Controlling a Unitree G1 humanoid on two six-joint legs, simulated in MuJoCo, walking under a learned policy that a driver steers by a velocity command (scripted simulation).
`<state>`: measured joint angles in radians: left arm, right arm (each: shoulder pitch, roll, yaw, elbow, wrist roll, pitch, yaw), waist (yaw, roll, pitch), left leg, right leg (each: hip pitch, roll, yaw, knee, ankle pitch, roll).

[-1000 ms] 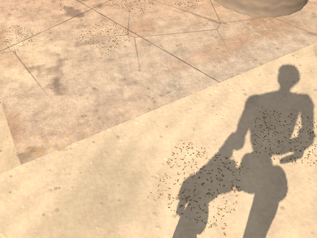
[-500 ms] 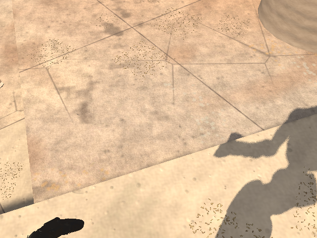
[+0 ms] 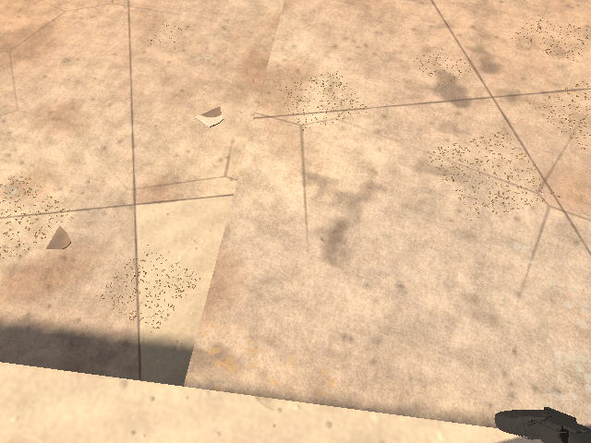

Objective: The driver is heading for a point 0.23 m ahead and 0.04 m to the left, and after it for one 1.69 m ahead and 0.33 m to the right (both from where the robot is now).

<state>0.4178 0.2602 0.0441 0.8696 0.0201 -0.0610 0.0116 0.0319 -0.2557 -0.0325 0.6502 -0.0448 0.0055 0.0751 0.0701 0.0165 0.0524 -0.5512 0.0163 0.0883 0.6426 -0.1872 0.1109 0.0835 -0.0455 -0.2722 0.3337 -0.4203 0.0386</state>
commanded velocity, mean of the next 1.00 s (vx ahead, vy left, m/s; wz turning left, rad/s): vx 0.50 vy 0.00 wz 0.03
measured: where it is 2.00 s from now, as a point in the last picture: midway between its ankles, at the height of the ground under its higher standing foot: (322, 283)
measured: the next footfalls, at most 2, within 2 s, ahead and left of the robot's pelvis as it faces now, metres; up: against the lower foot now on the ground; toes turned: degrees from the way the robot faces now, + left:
left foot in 0.02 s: +0.17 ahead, +0.08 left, +0.00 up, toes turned +5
right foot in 0.58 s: +0.45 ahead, -0.02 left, +0.00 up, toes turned +9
